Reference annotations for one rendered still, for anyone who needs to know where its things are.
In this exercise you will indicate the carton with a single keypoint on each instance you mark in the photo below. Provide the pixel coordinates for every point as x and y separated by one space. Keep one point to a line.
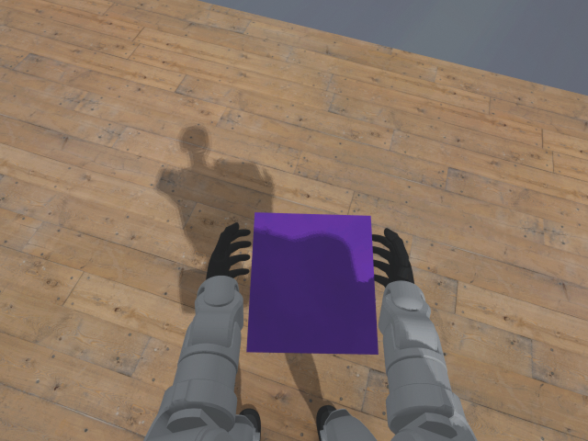
312 285

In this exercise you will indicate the robot right forearm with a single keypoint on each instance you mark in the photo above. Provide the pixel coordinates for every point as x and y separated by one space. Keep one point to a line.
420 392

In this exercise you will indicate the robot left forearm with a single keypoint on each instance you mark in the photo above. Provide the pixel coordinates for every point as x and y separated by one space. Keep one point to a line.
203 389

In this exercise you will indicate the left robot foot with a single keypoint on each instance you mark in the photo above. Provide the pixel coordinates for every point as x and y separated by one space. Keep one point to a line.
253 417

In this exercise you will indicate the left robot shin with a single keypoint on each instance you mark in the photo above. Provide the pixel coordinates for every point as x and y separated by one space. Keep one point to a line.
241 419

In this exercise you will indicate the robot right hand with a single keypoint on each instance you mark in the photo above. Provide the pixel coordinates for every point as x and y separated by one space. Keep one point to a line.
399 267

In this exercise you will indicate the robot left hand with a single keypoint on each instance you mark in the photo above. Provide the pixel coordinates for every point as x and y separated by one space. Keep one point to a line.
221 261

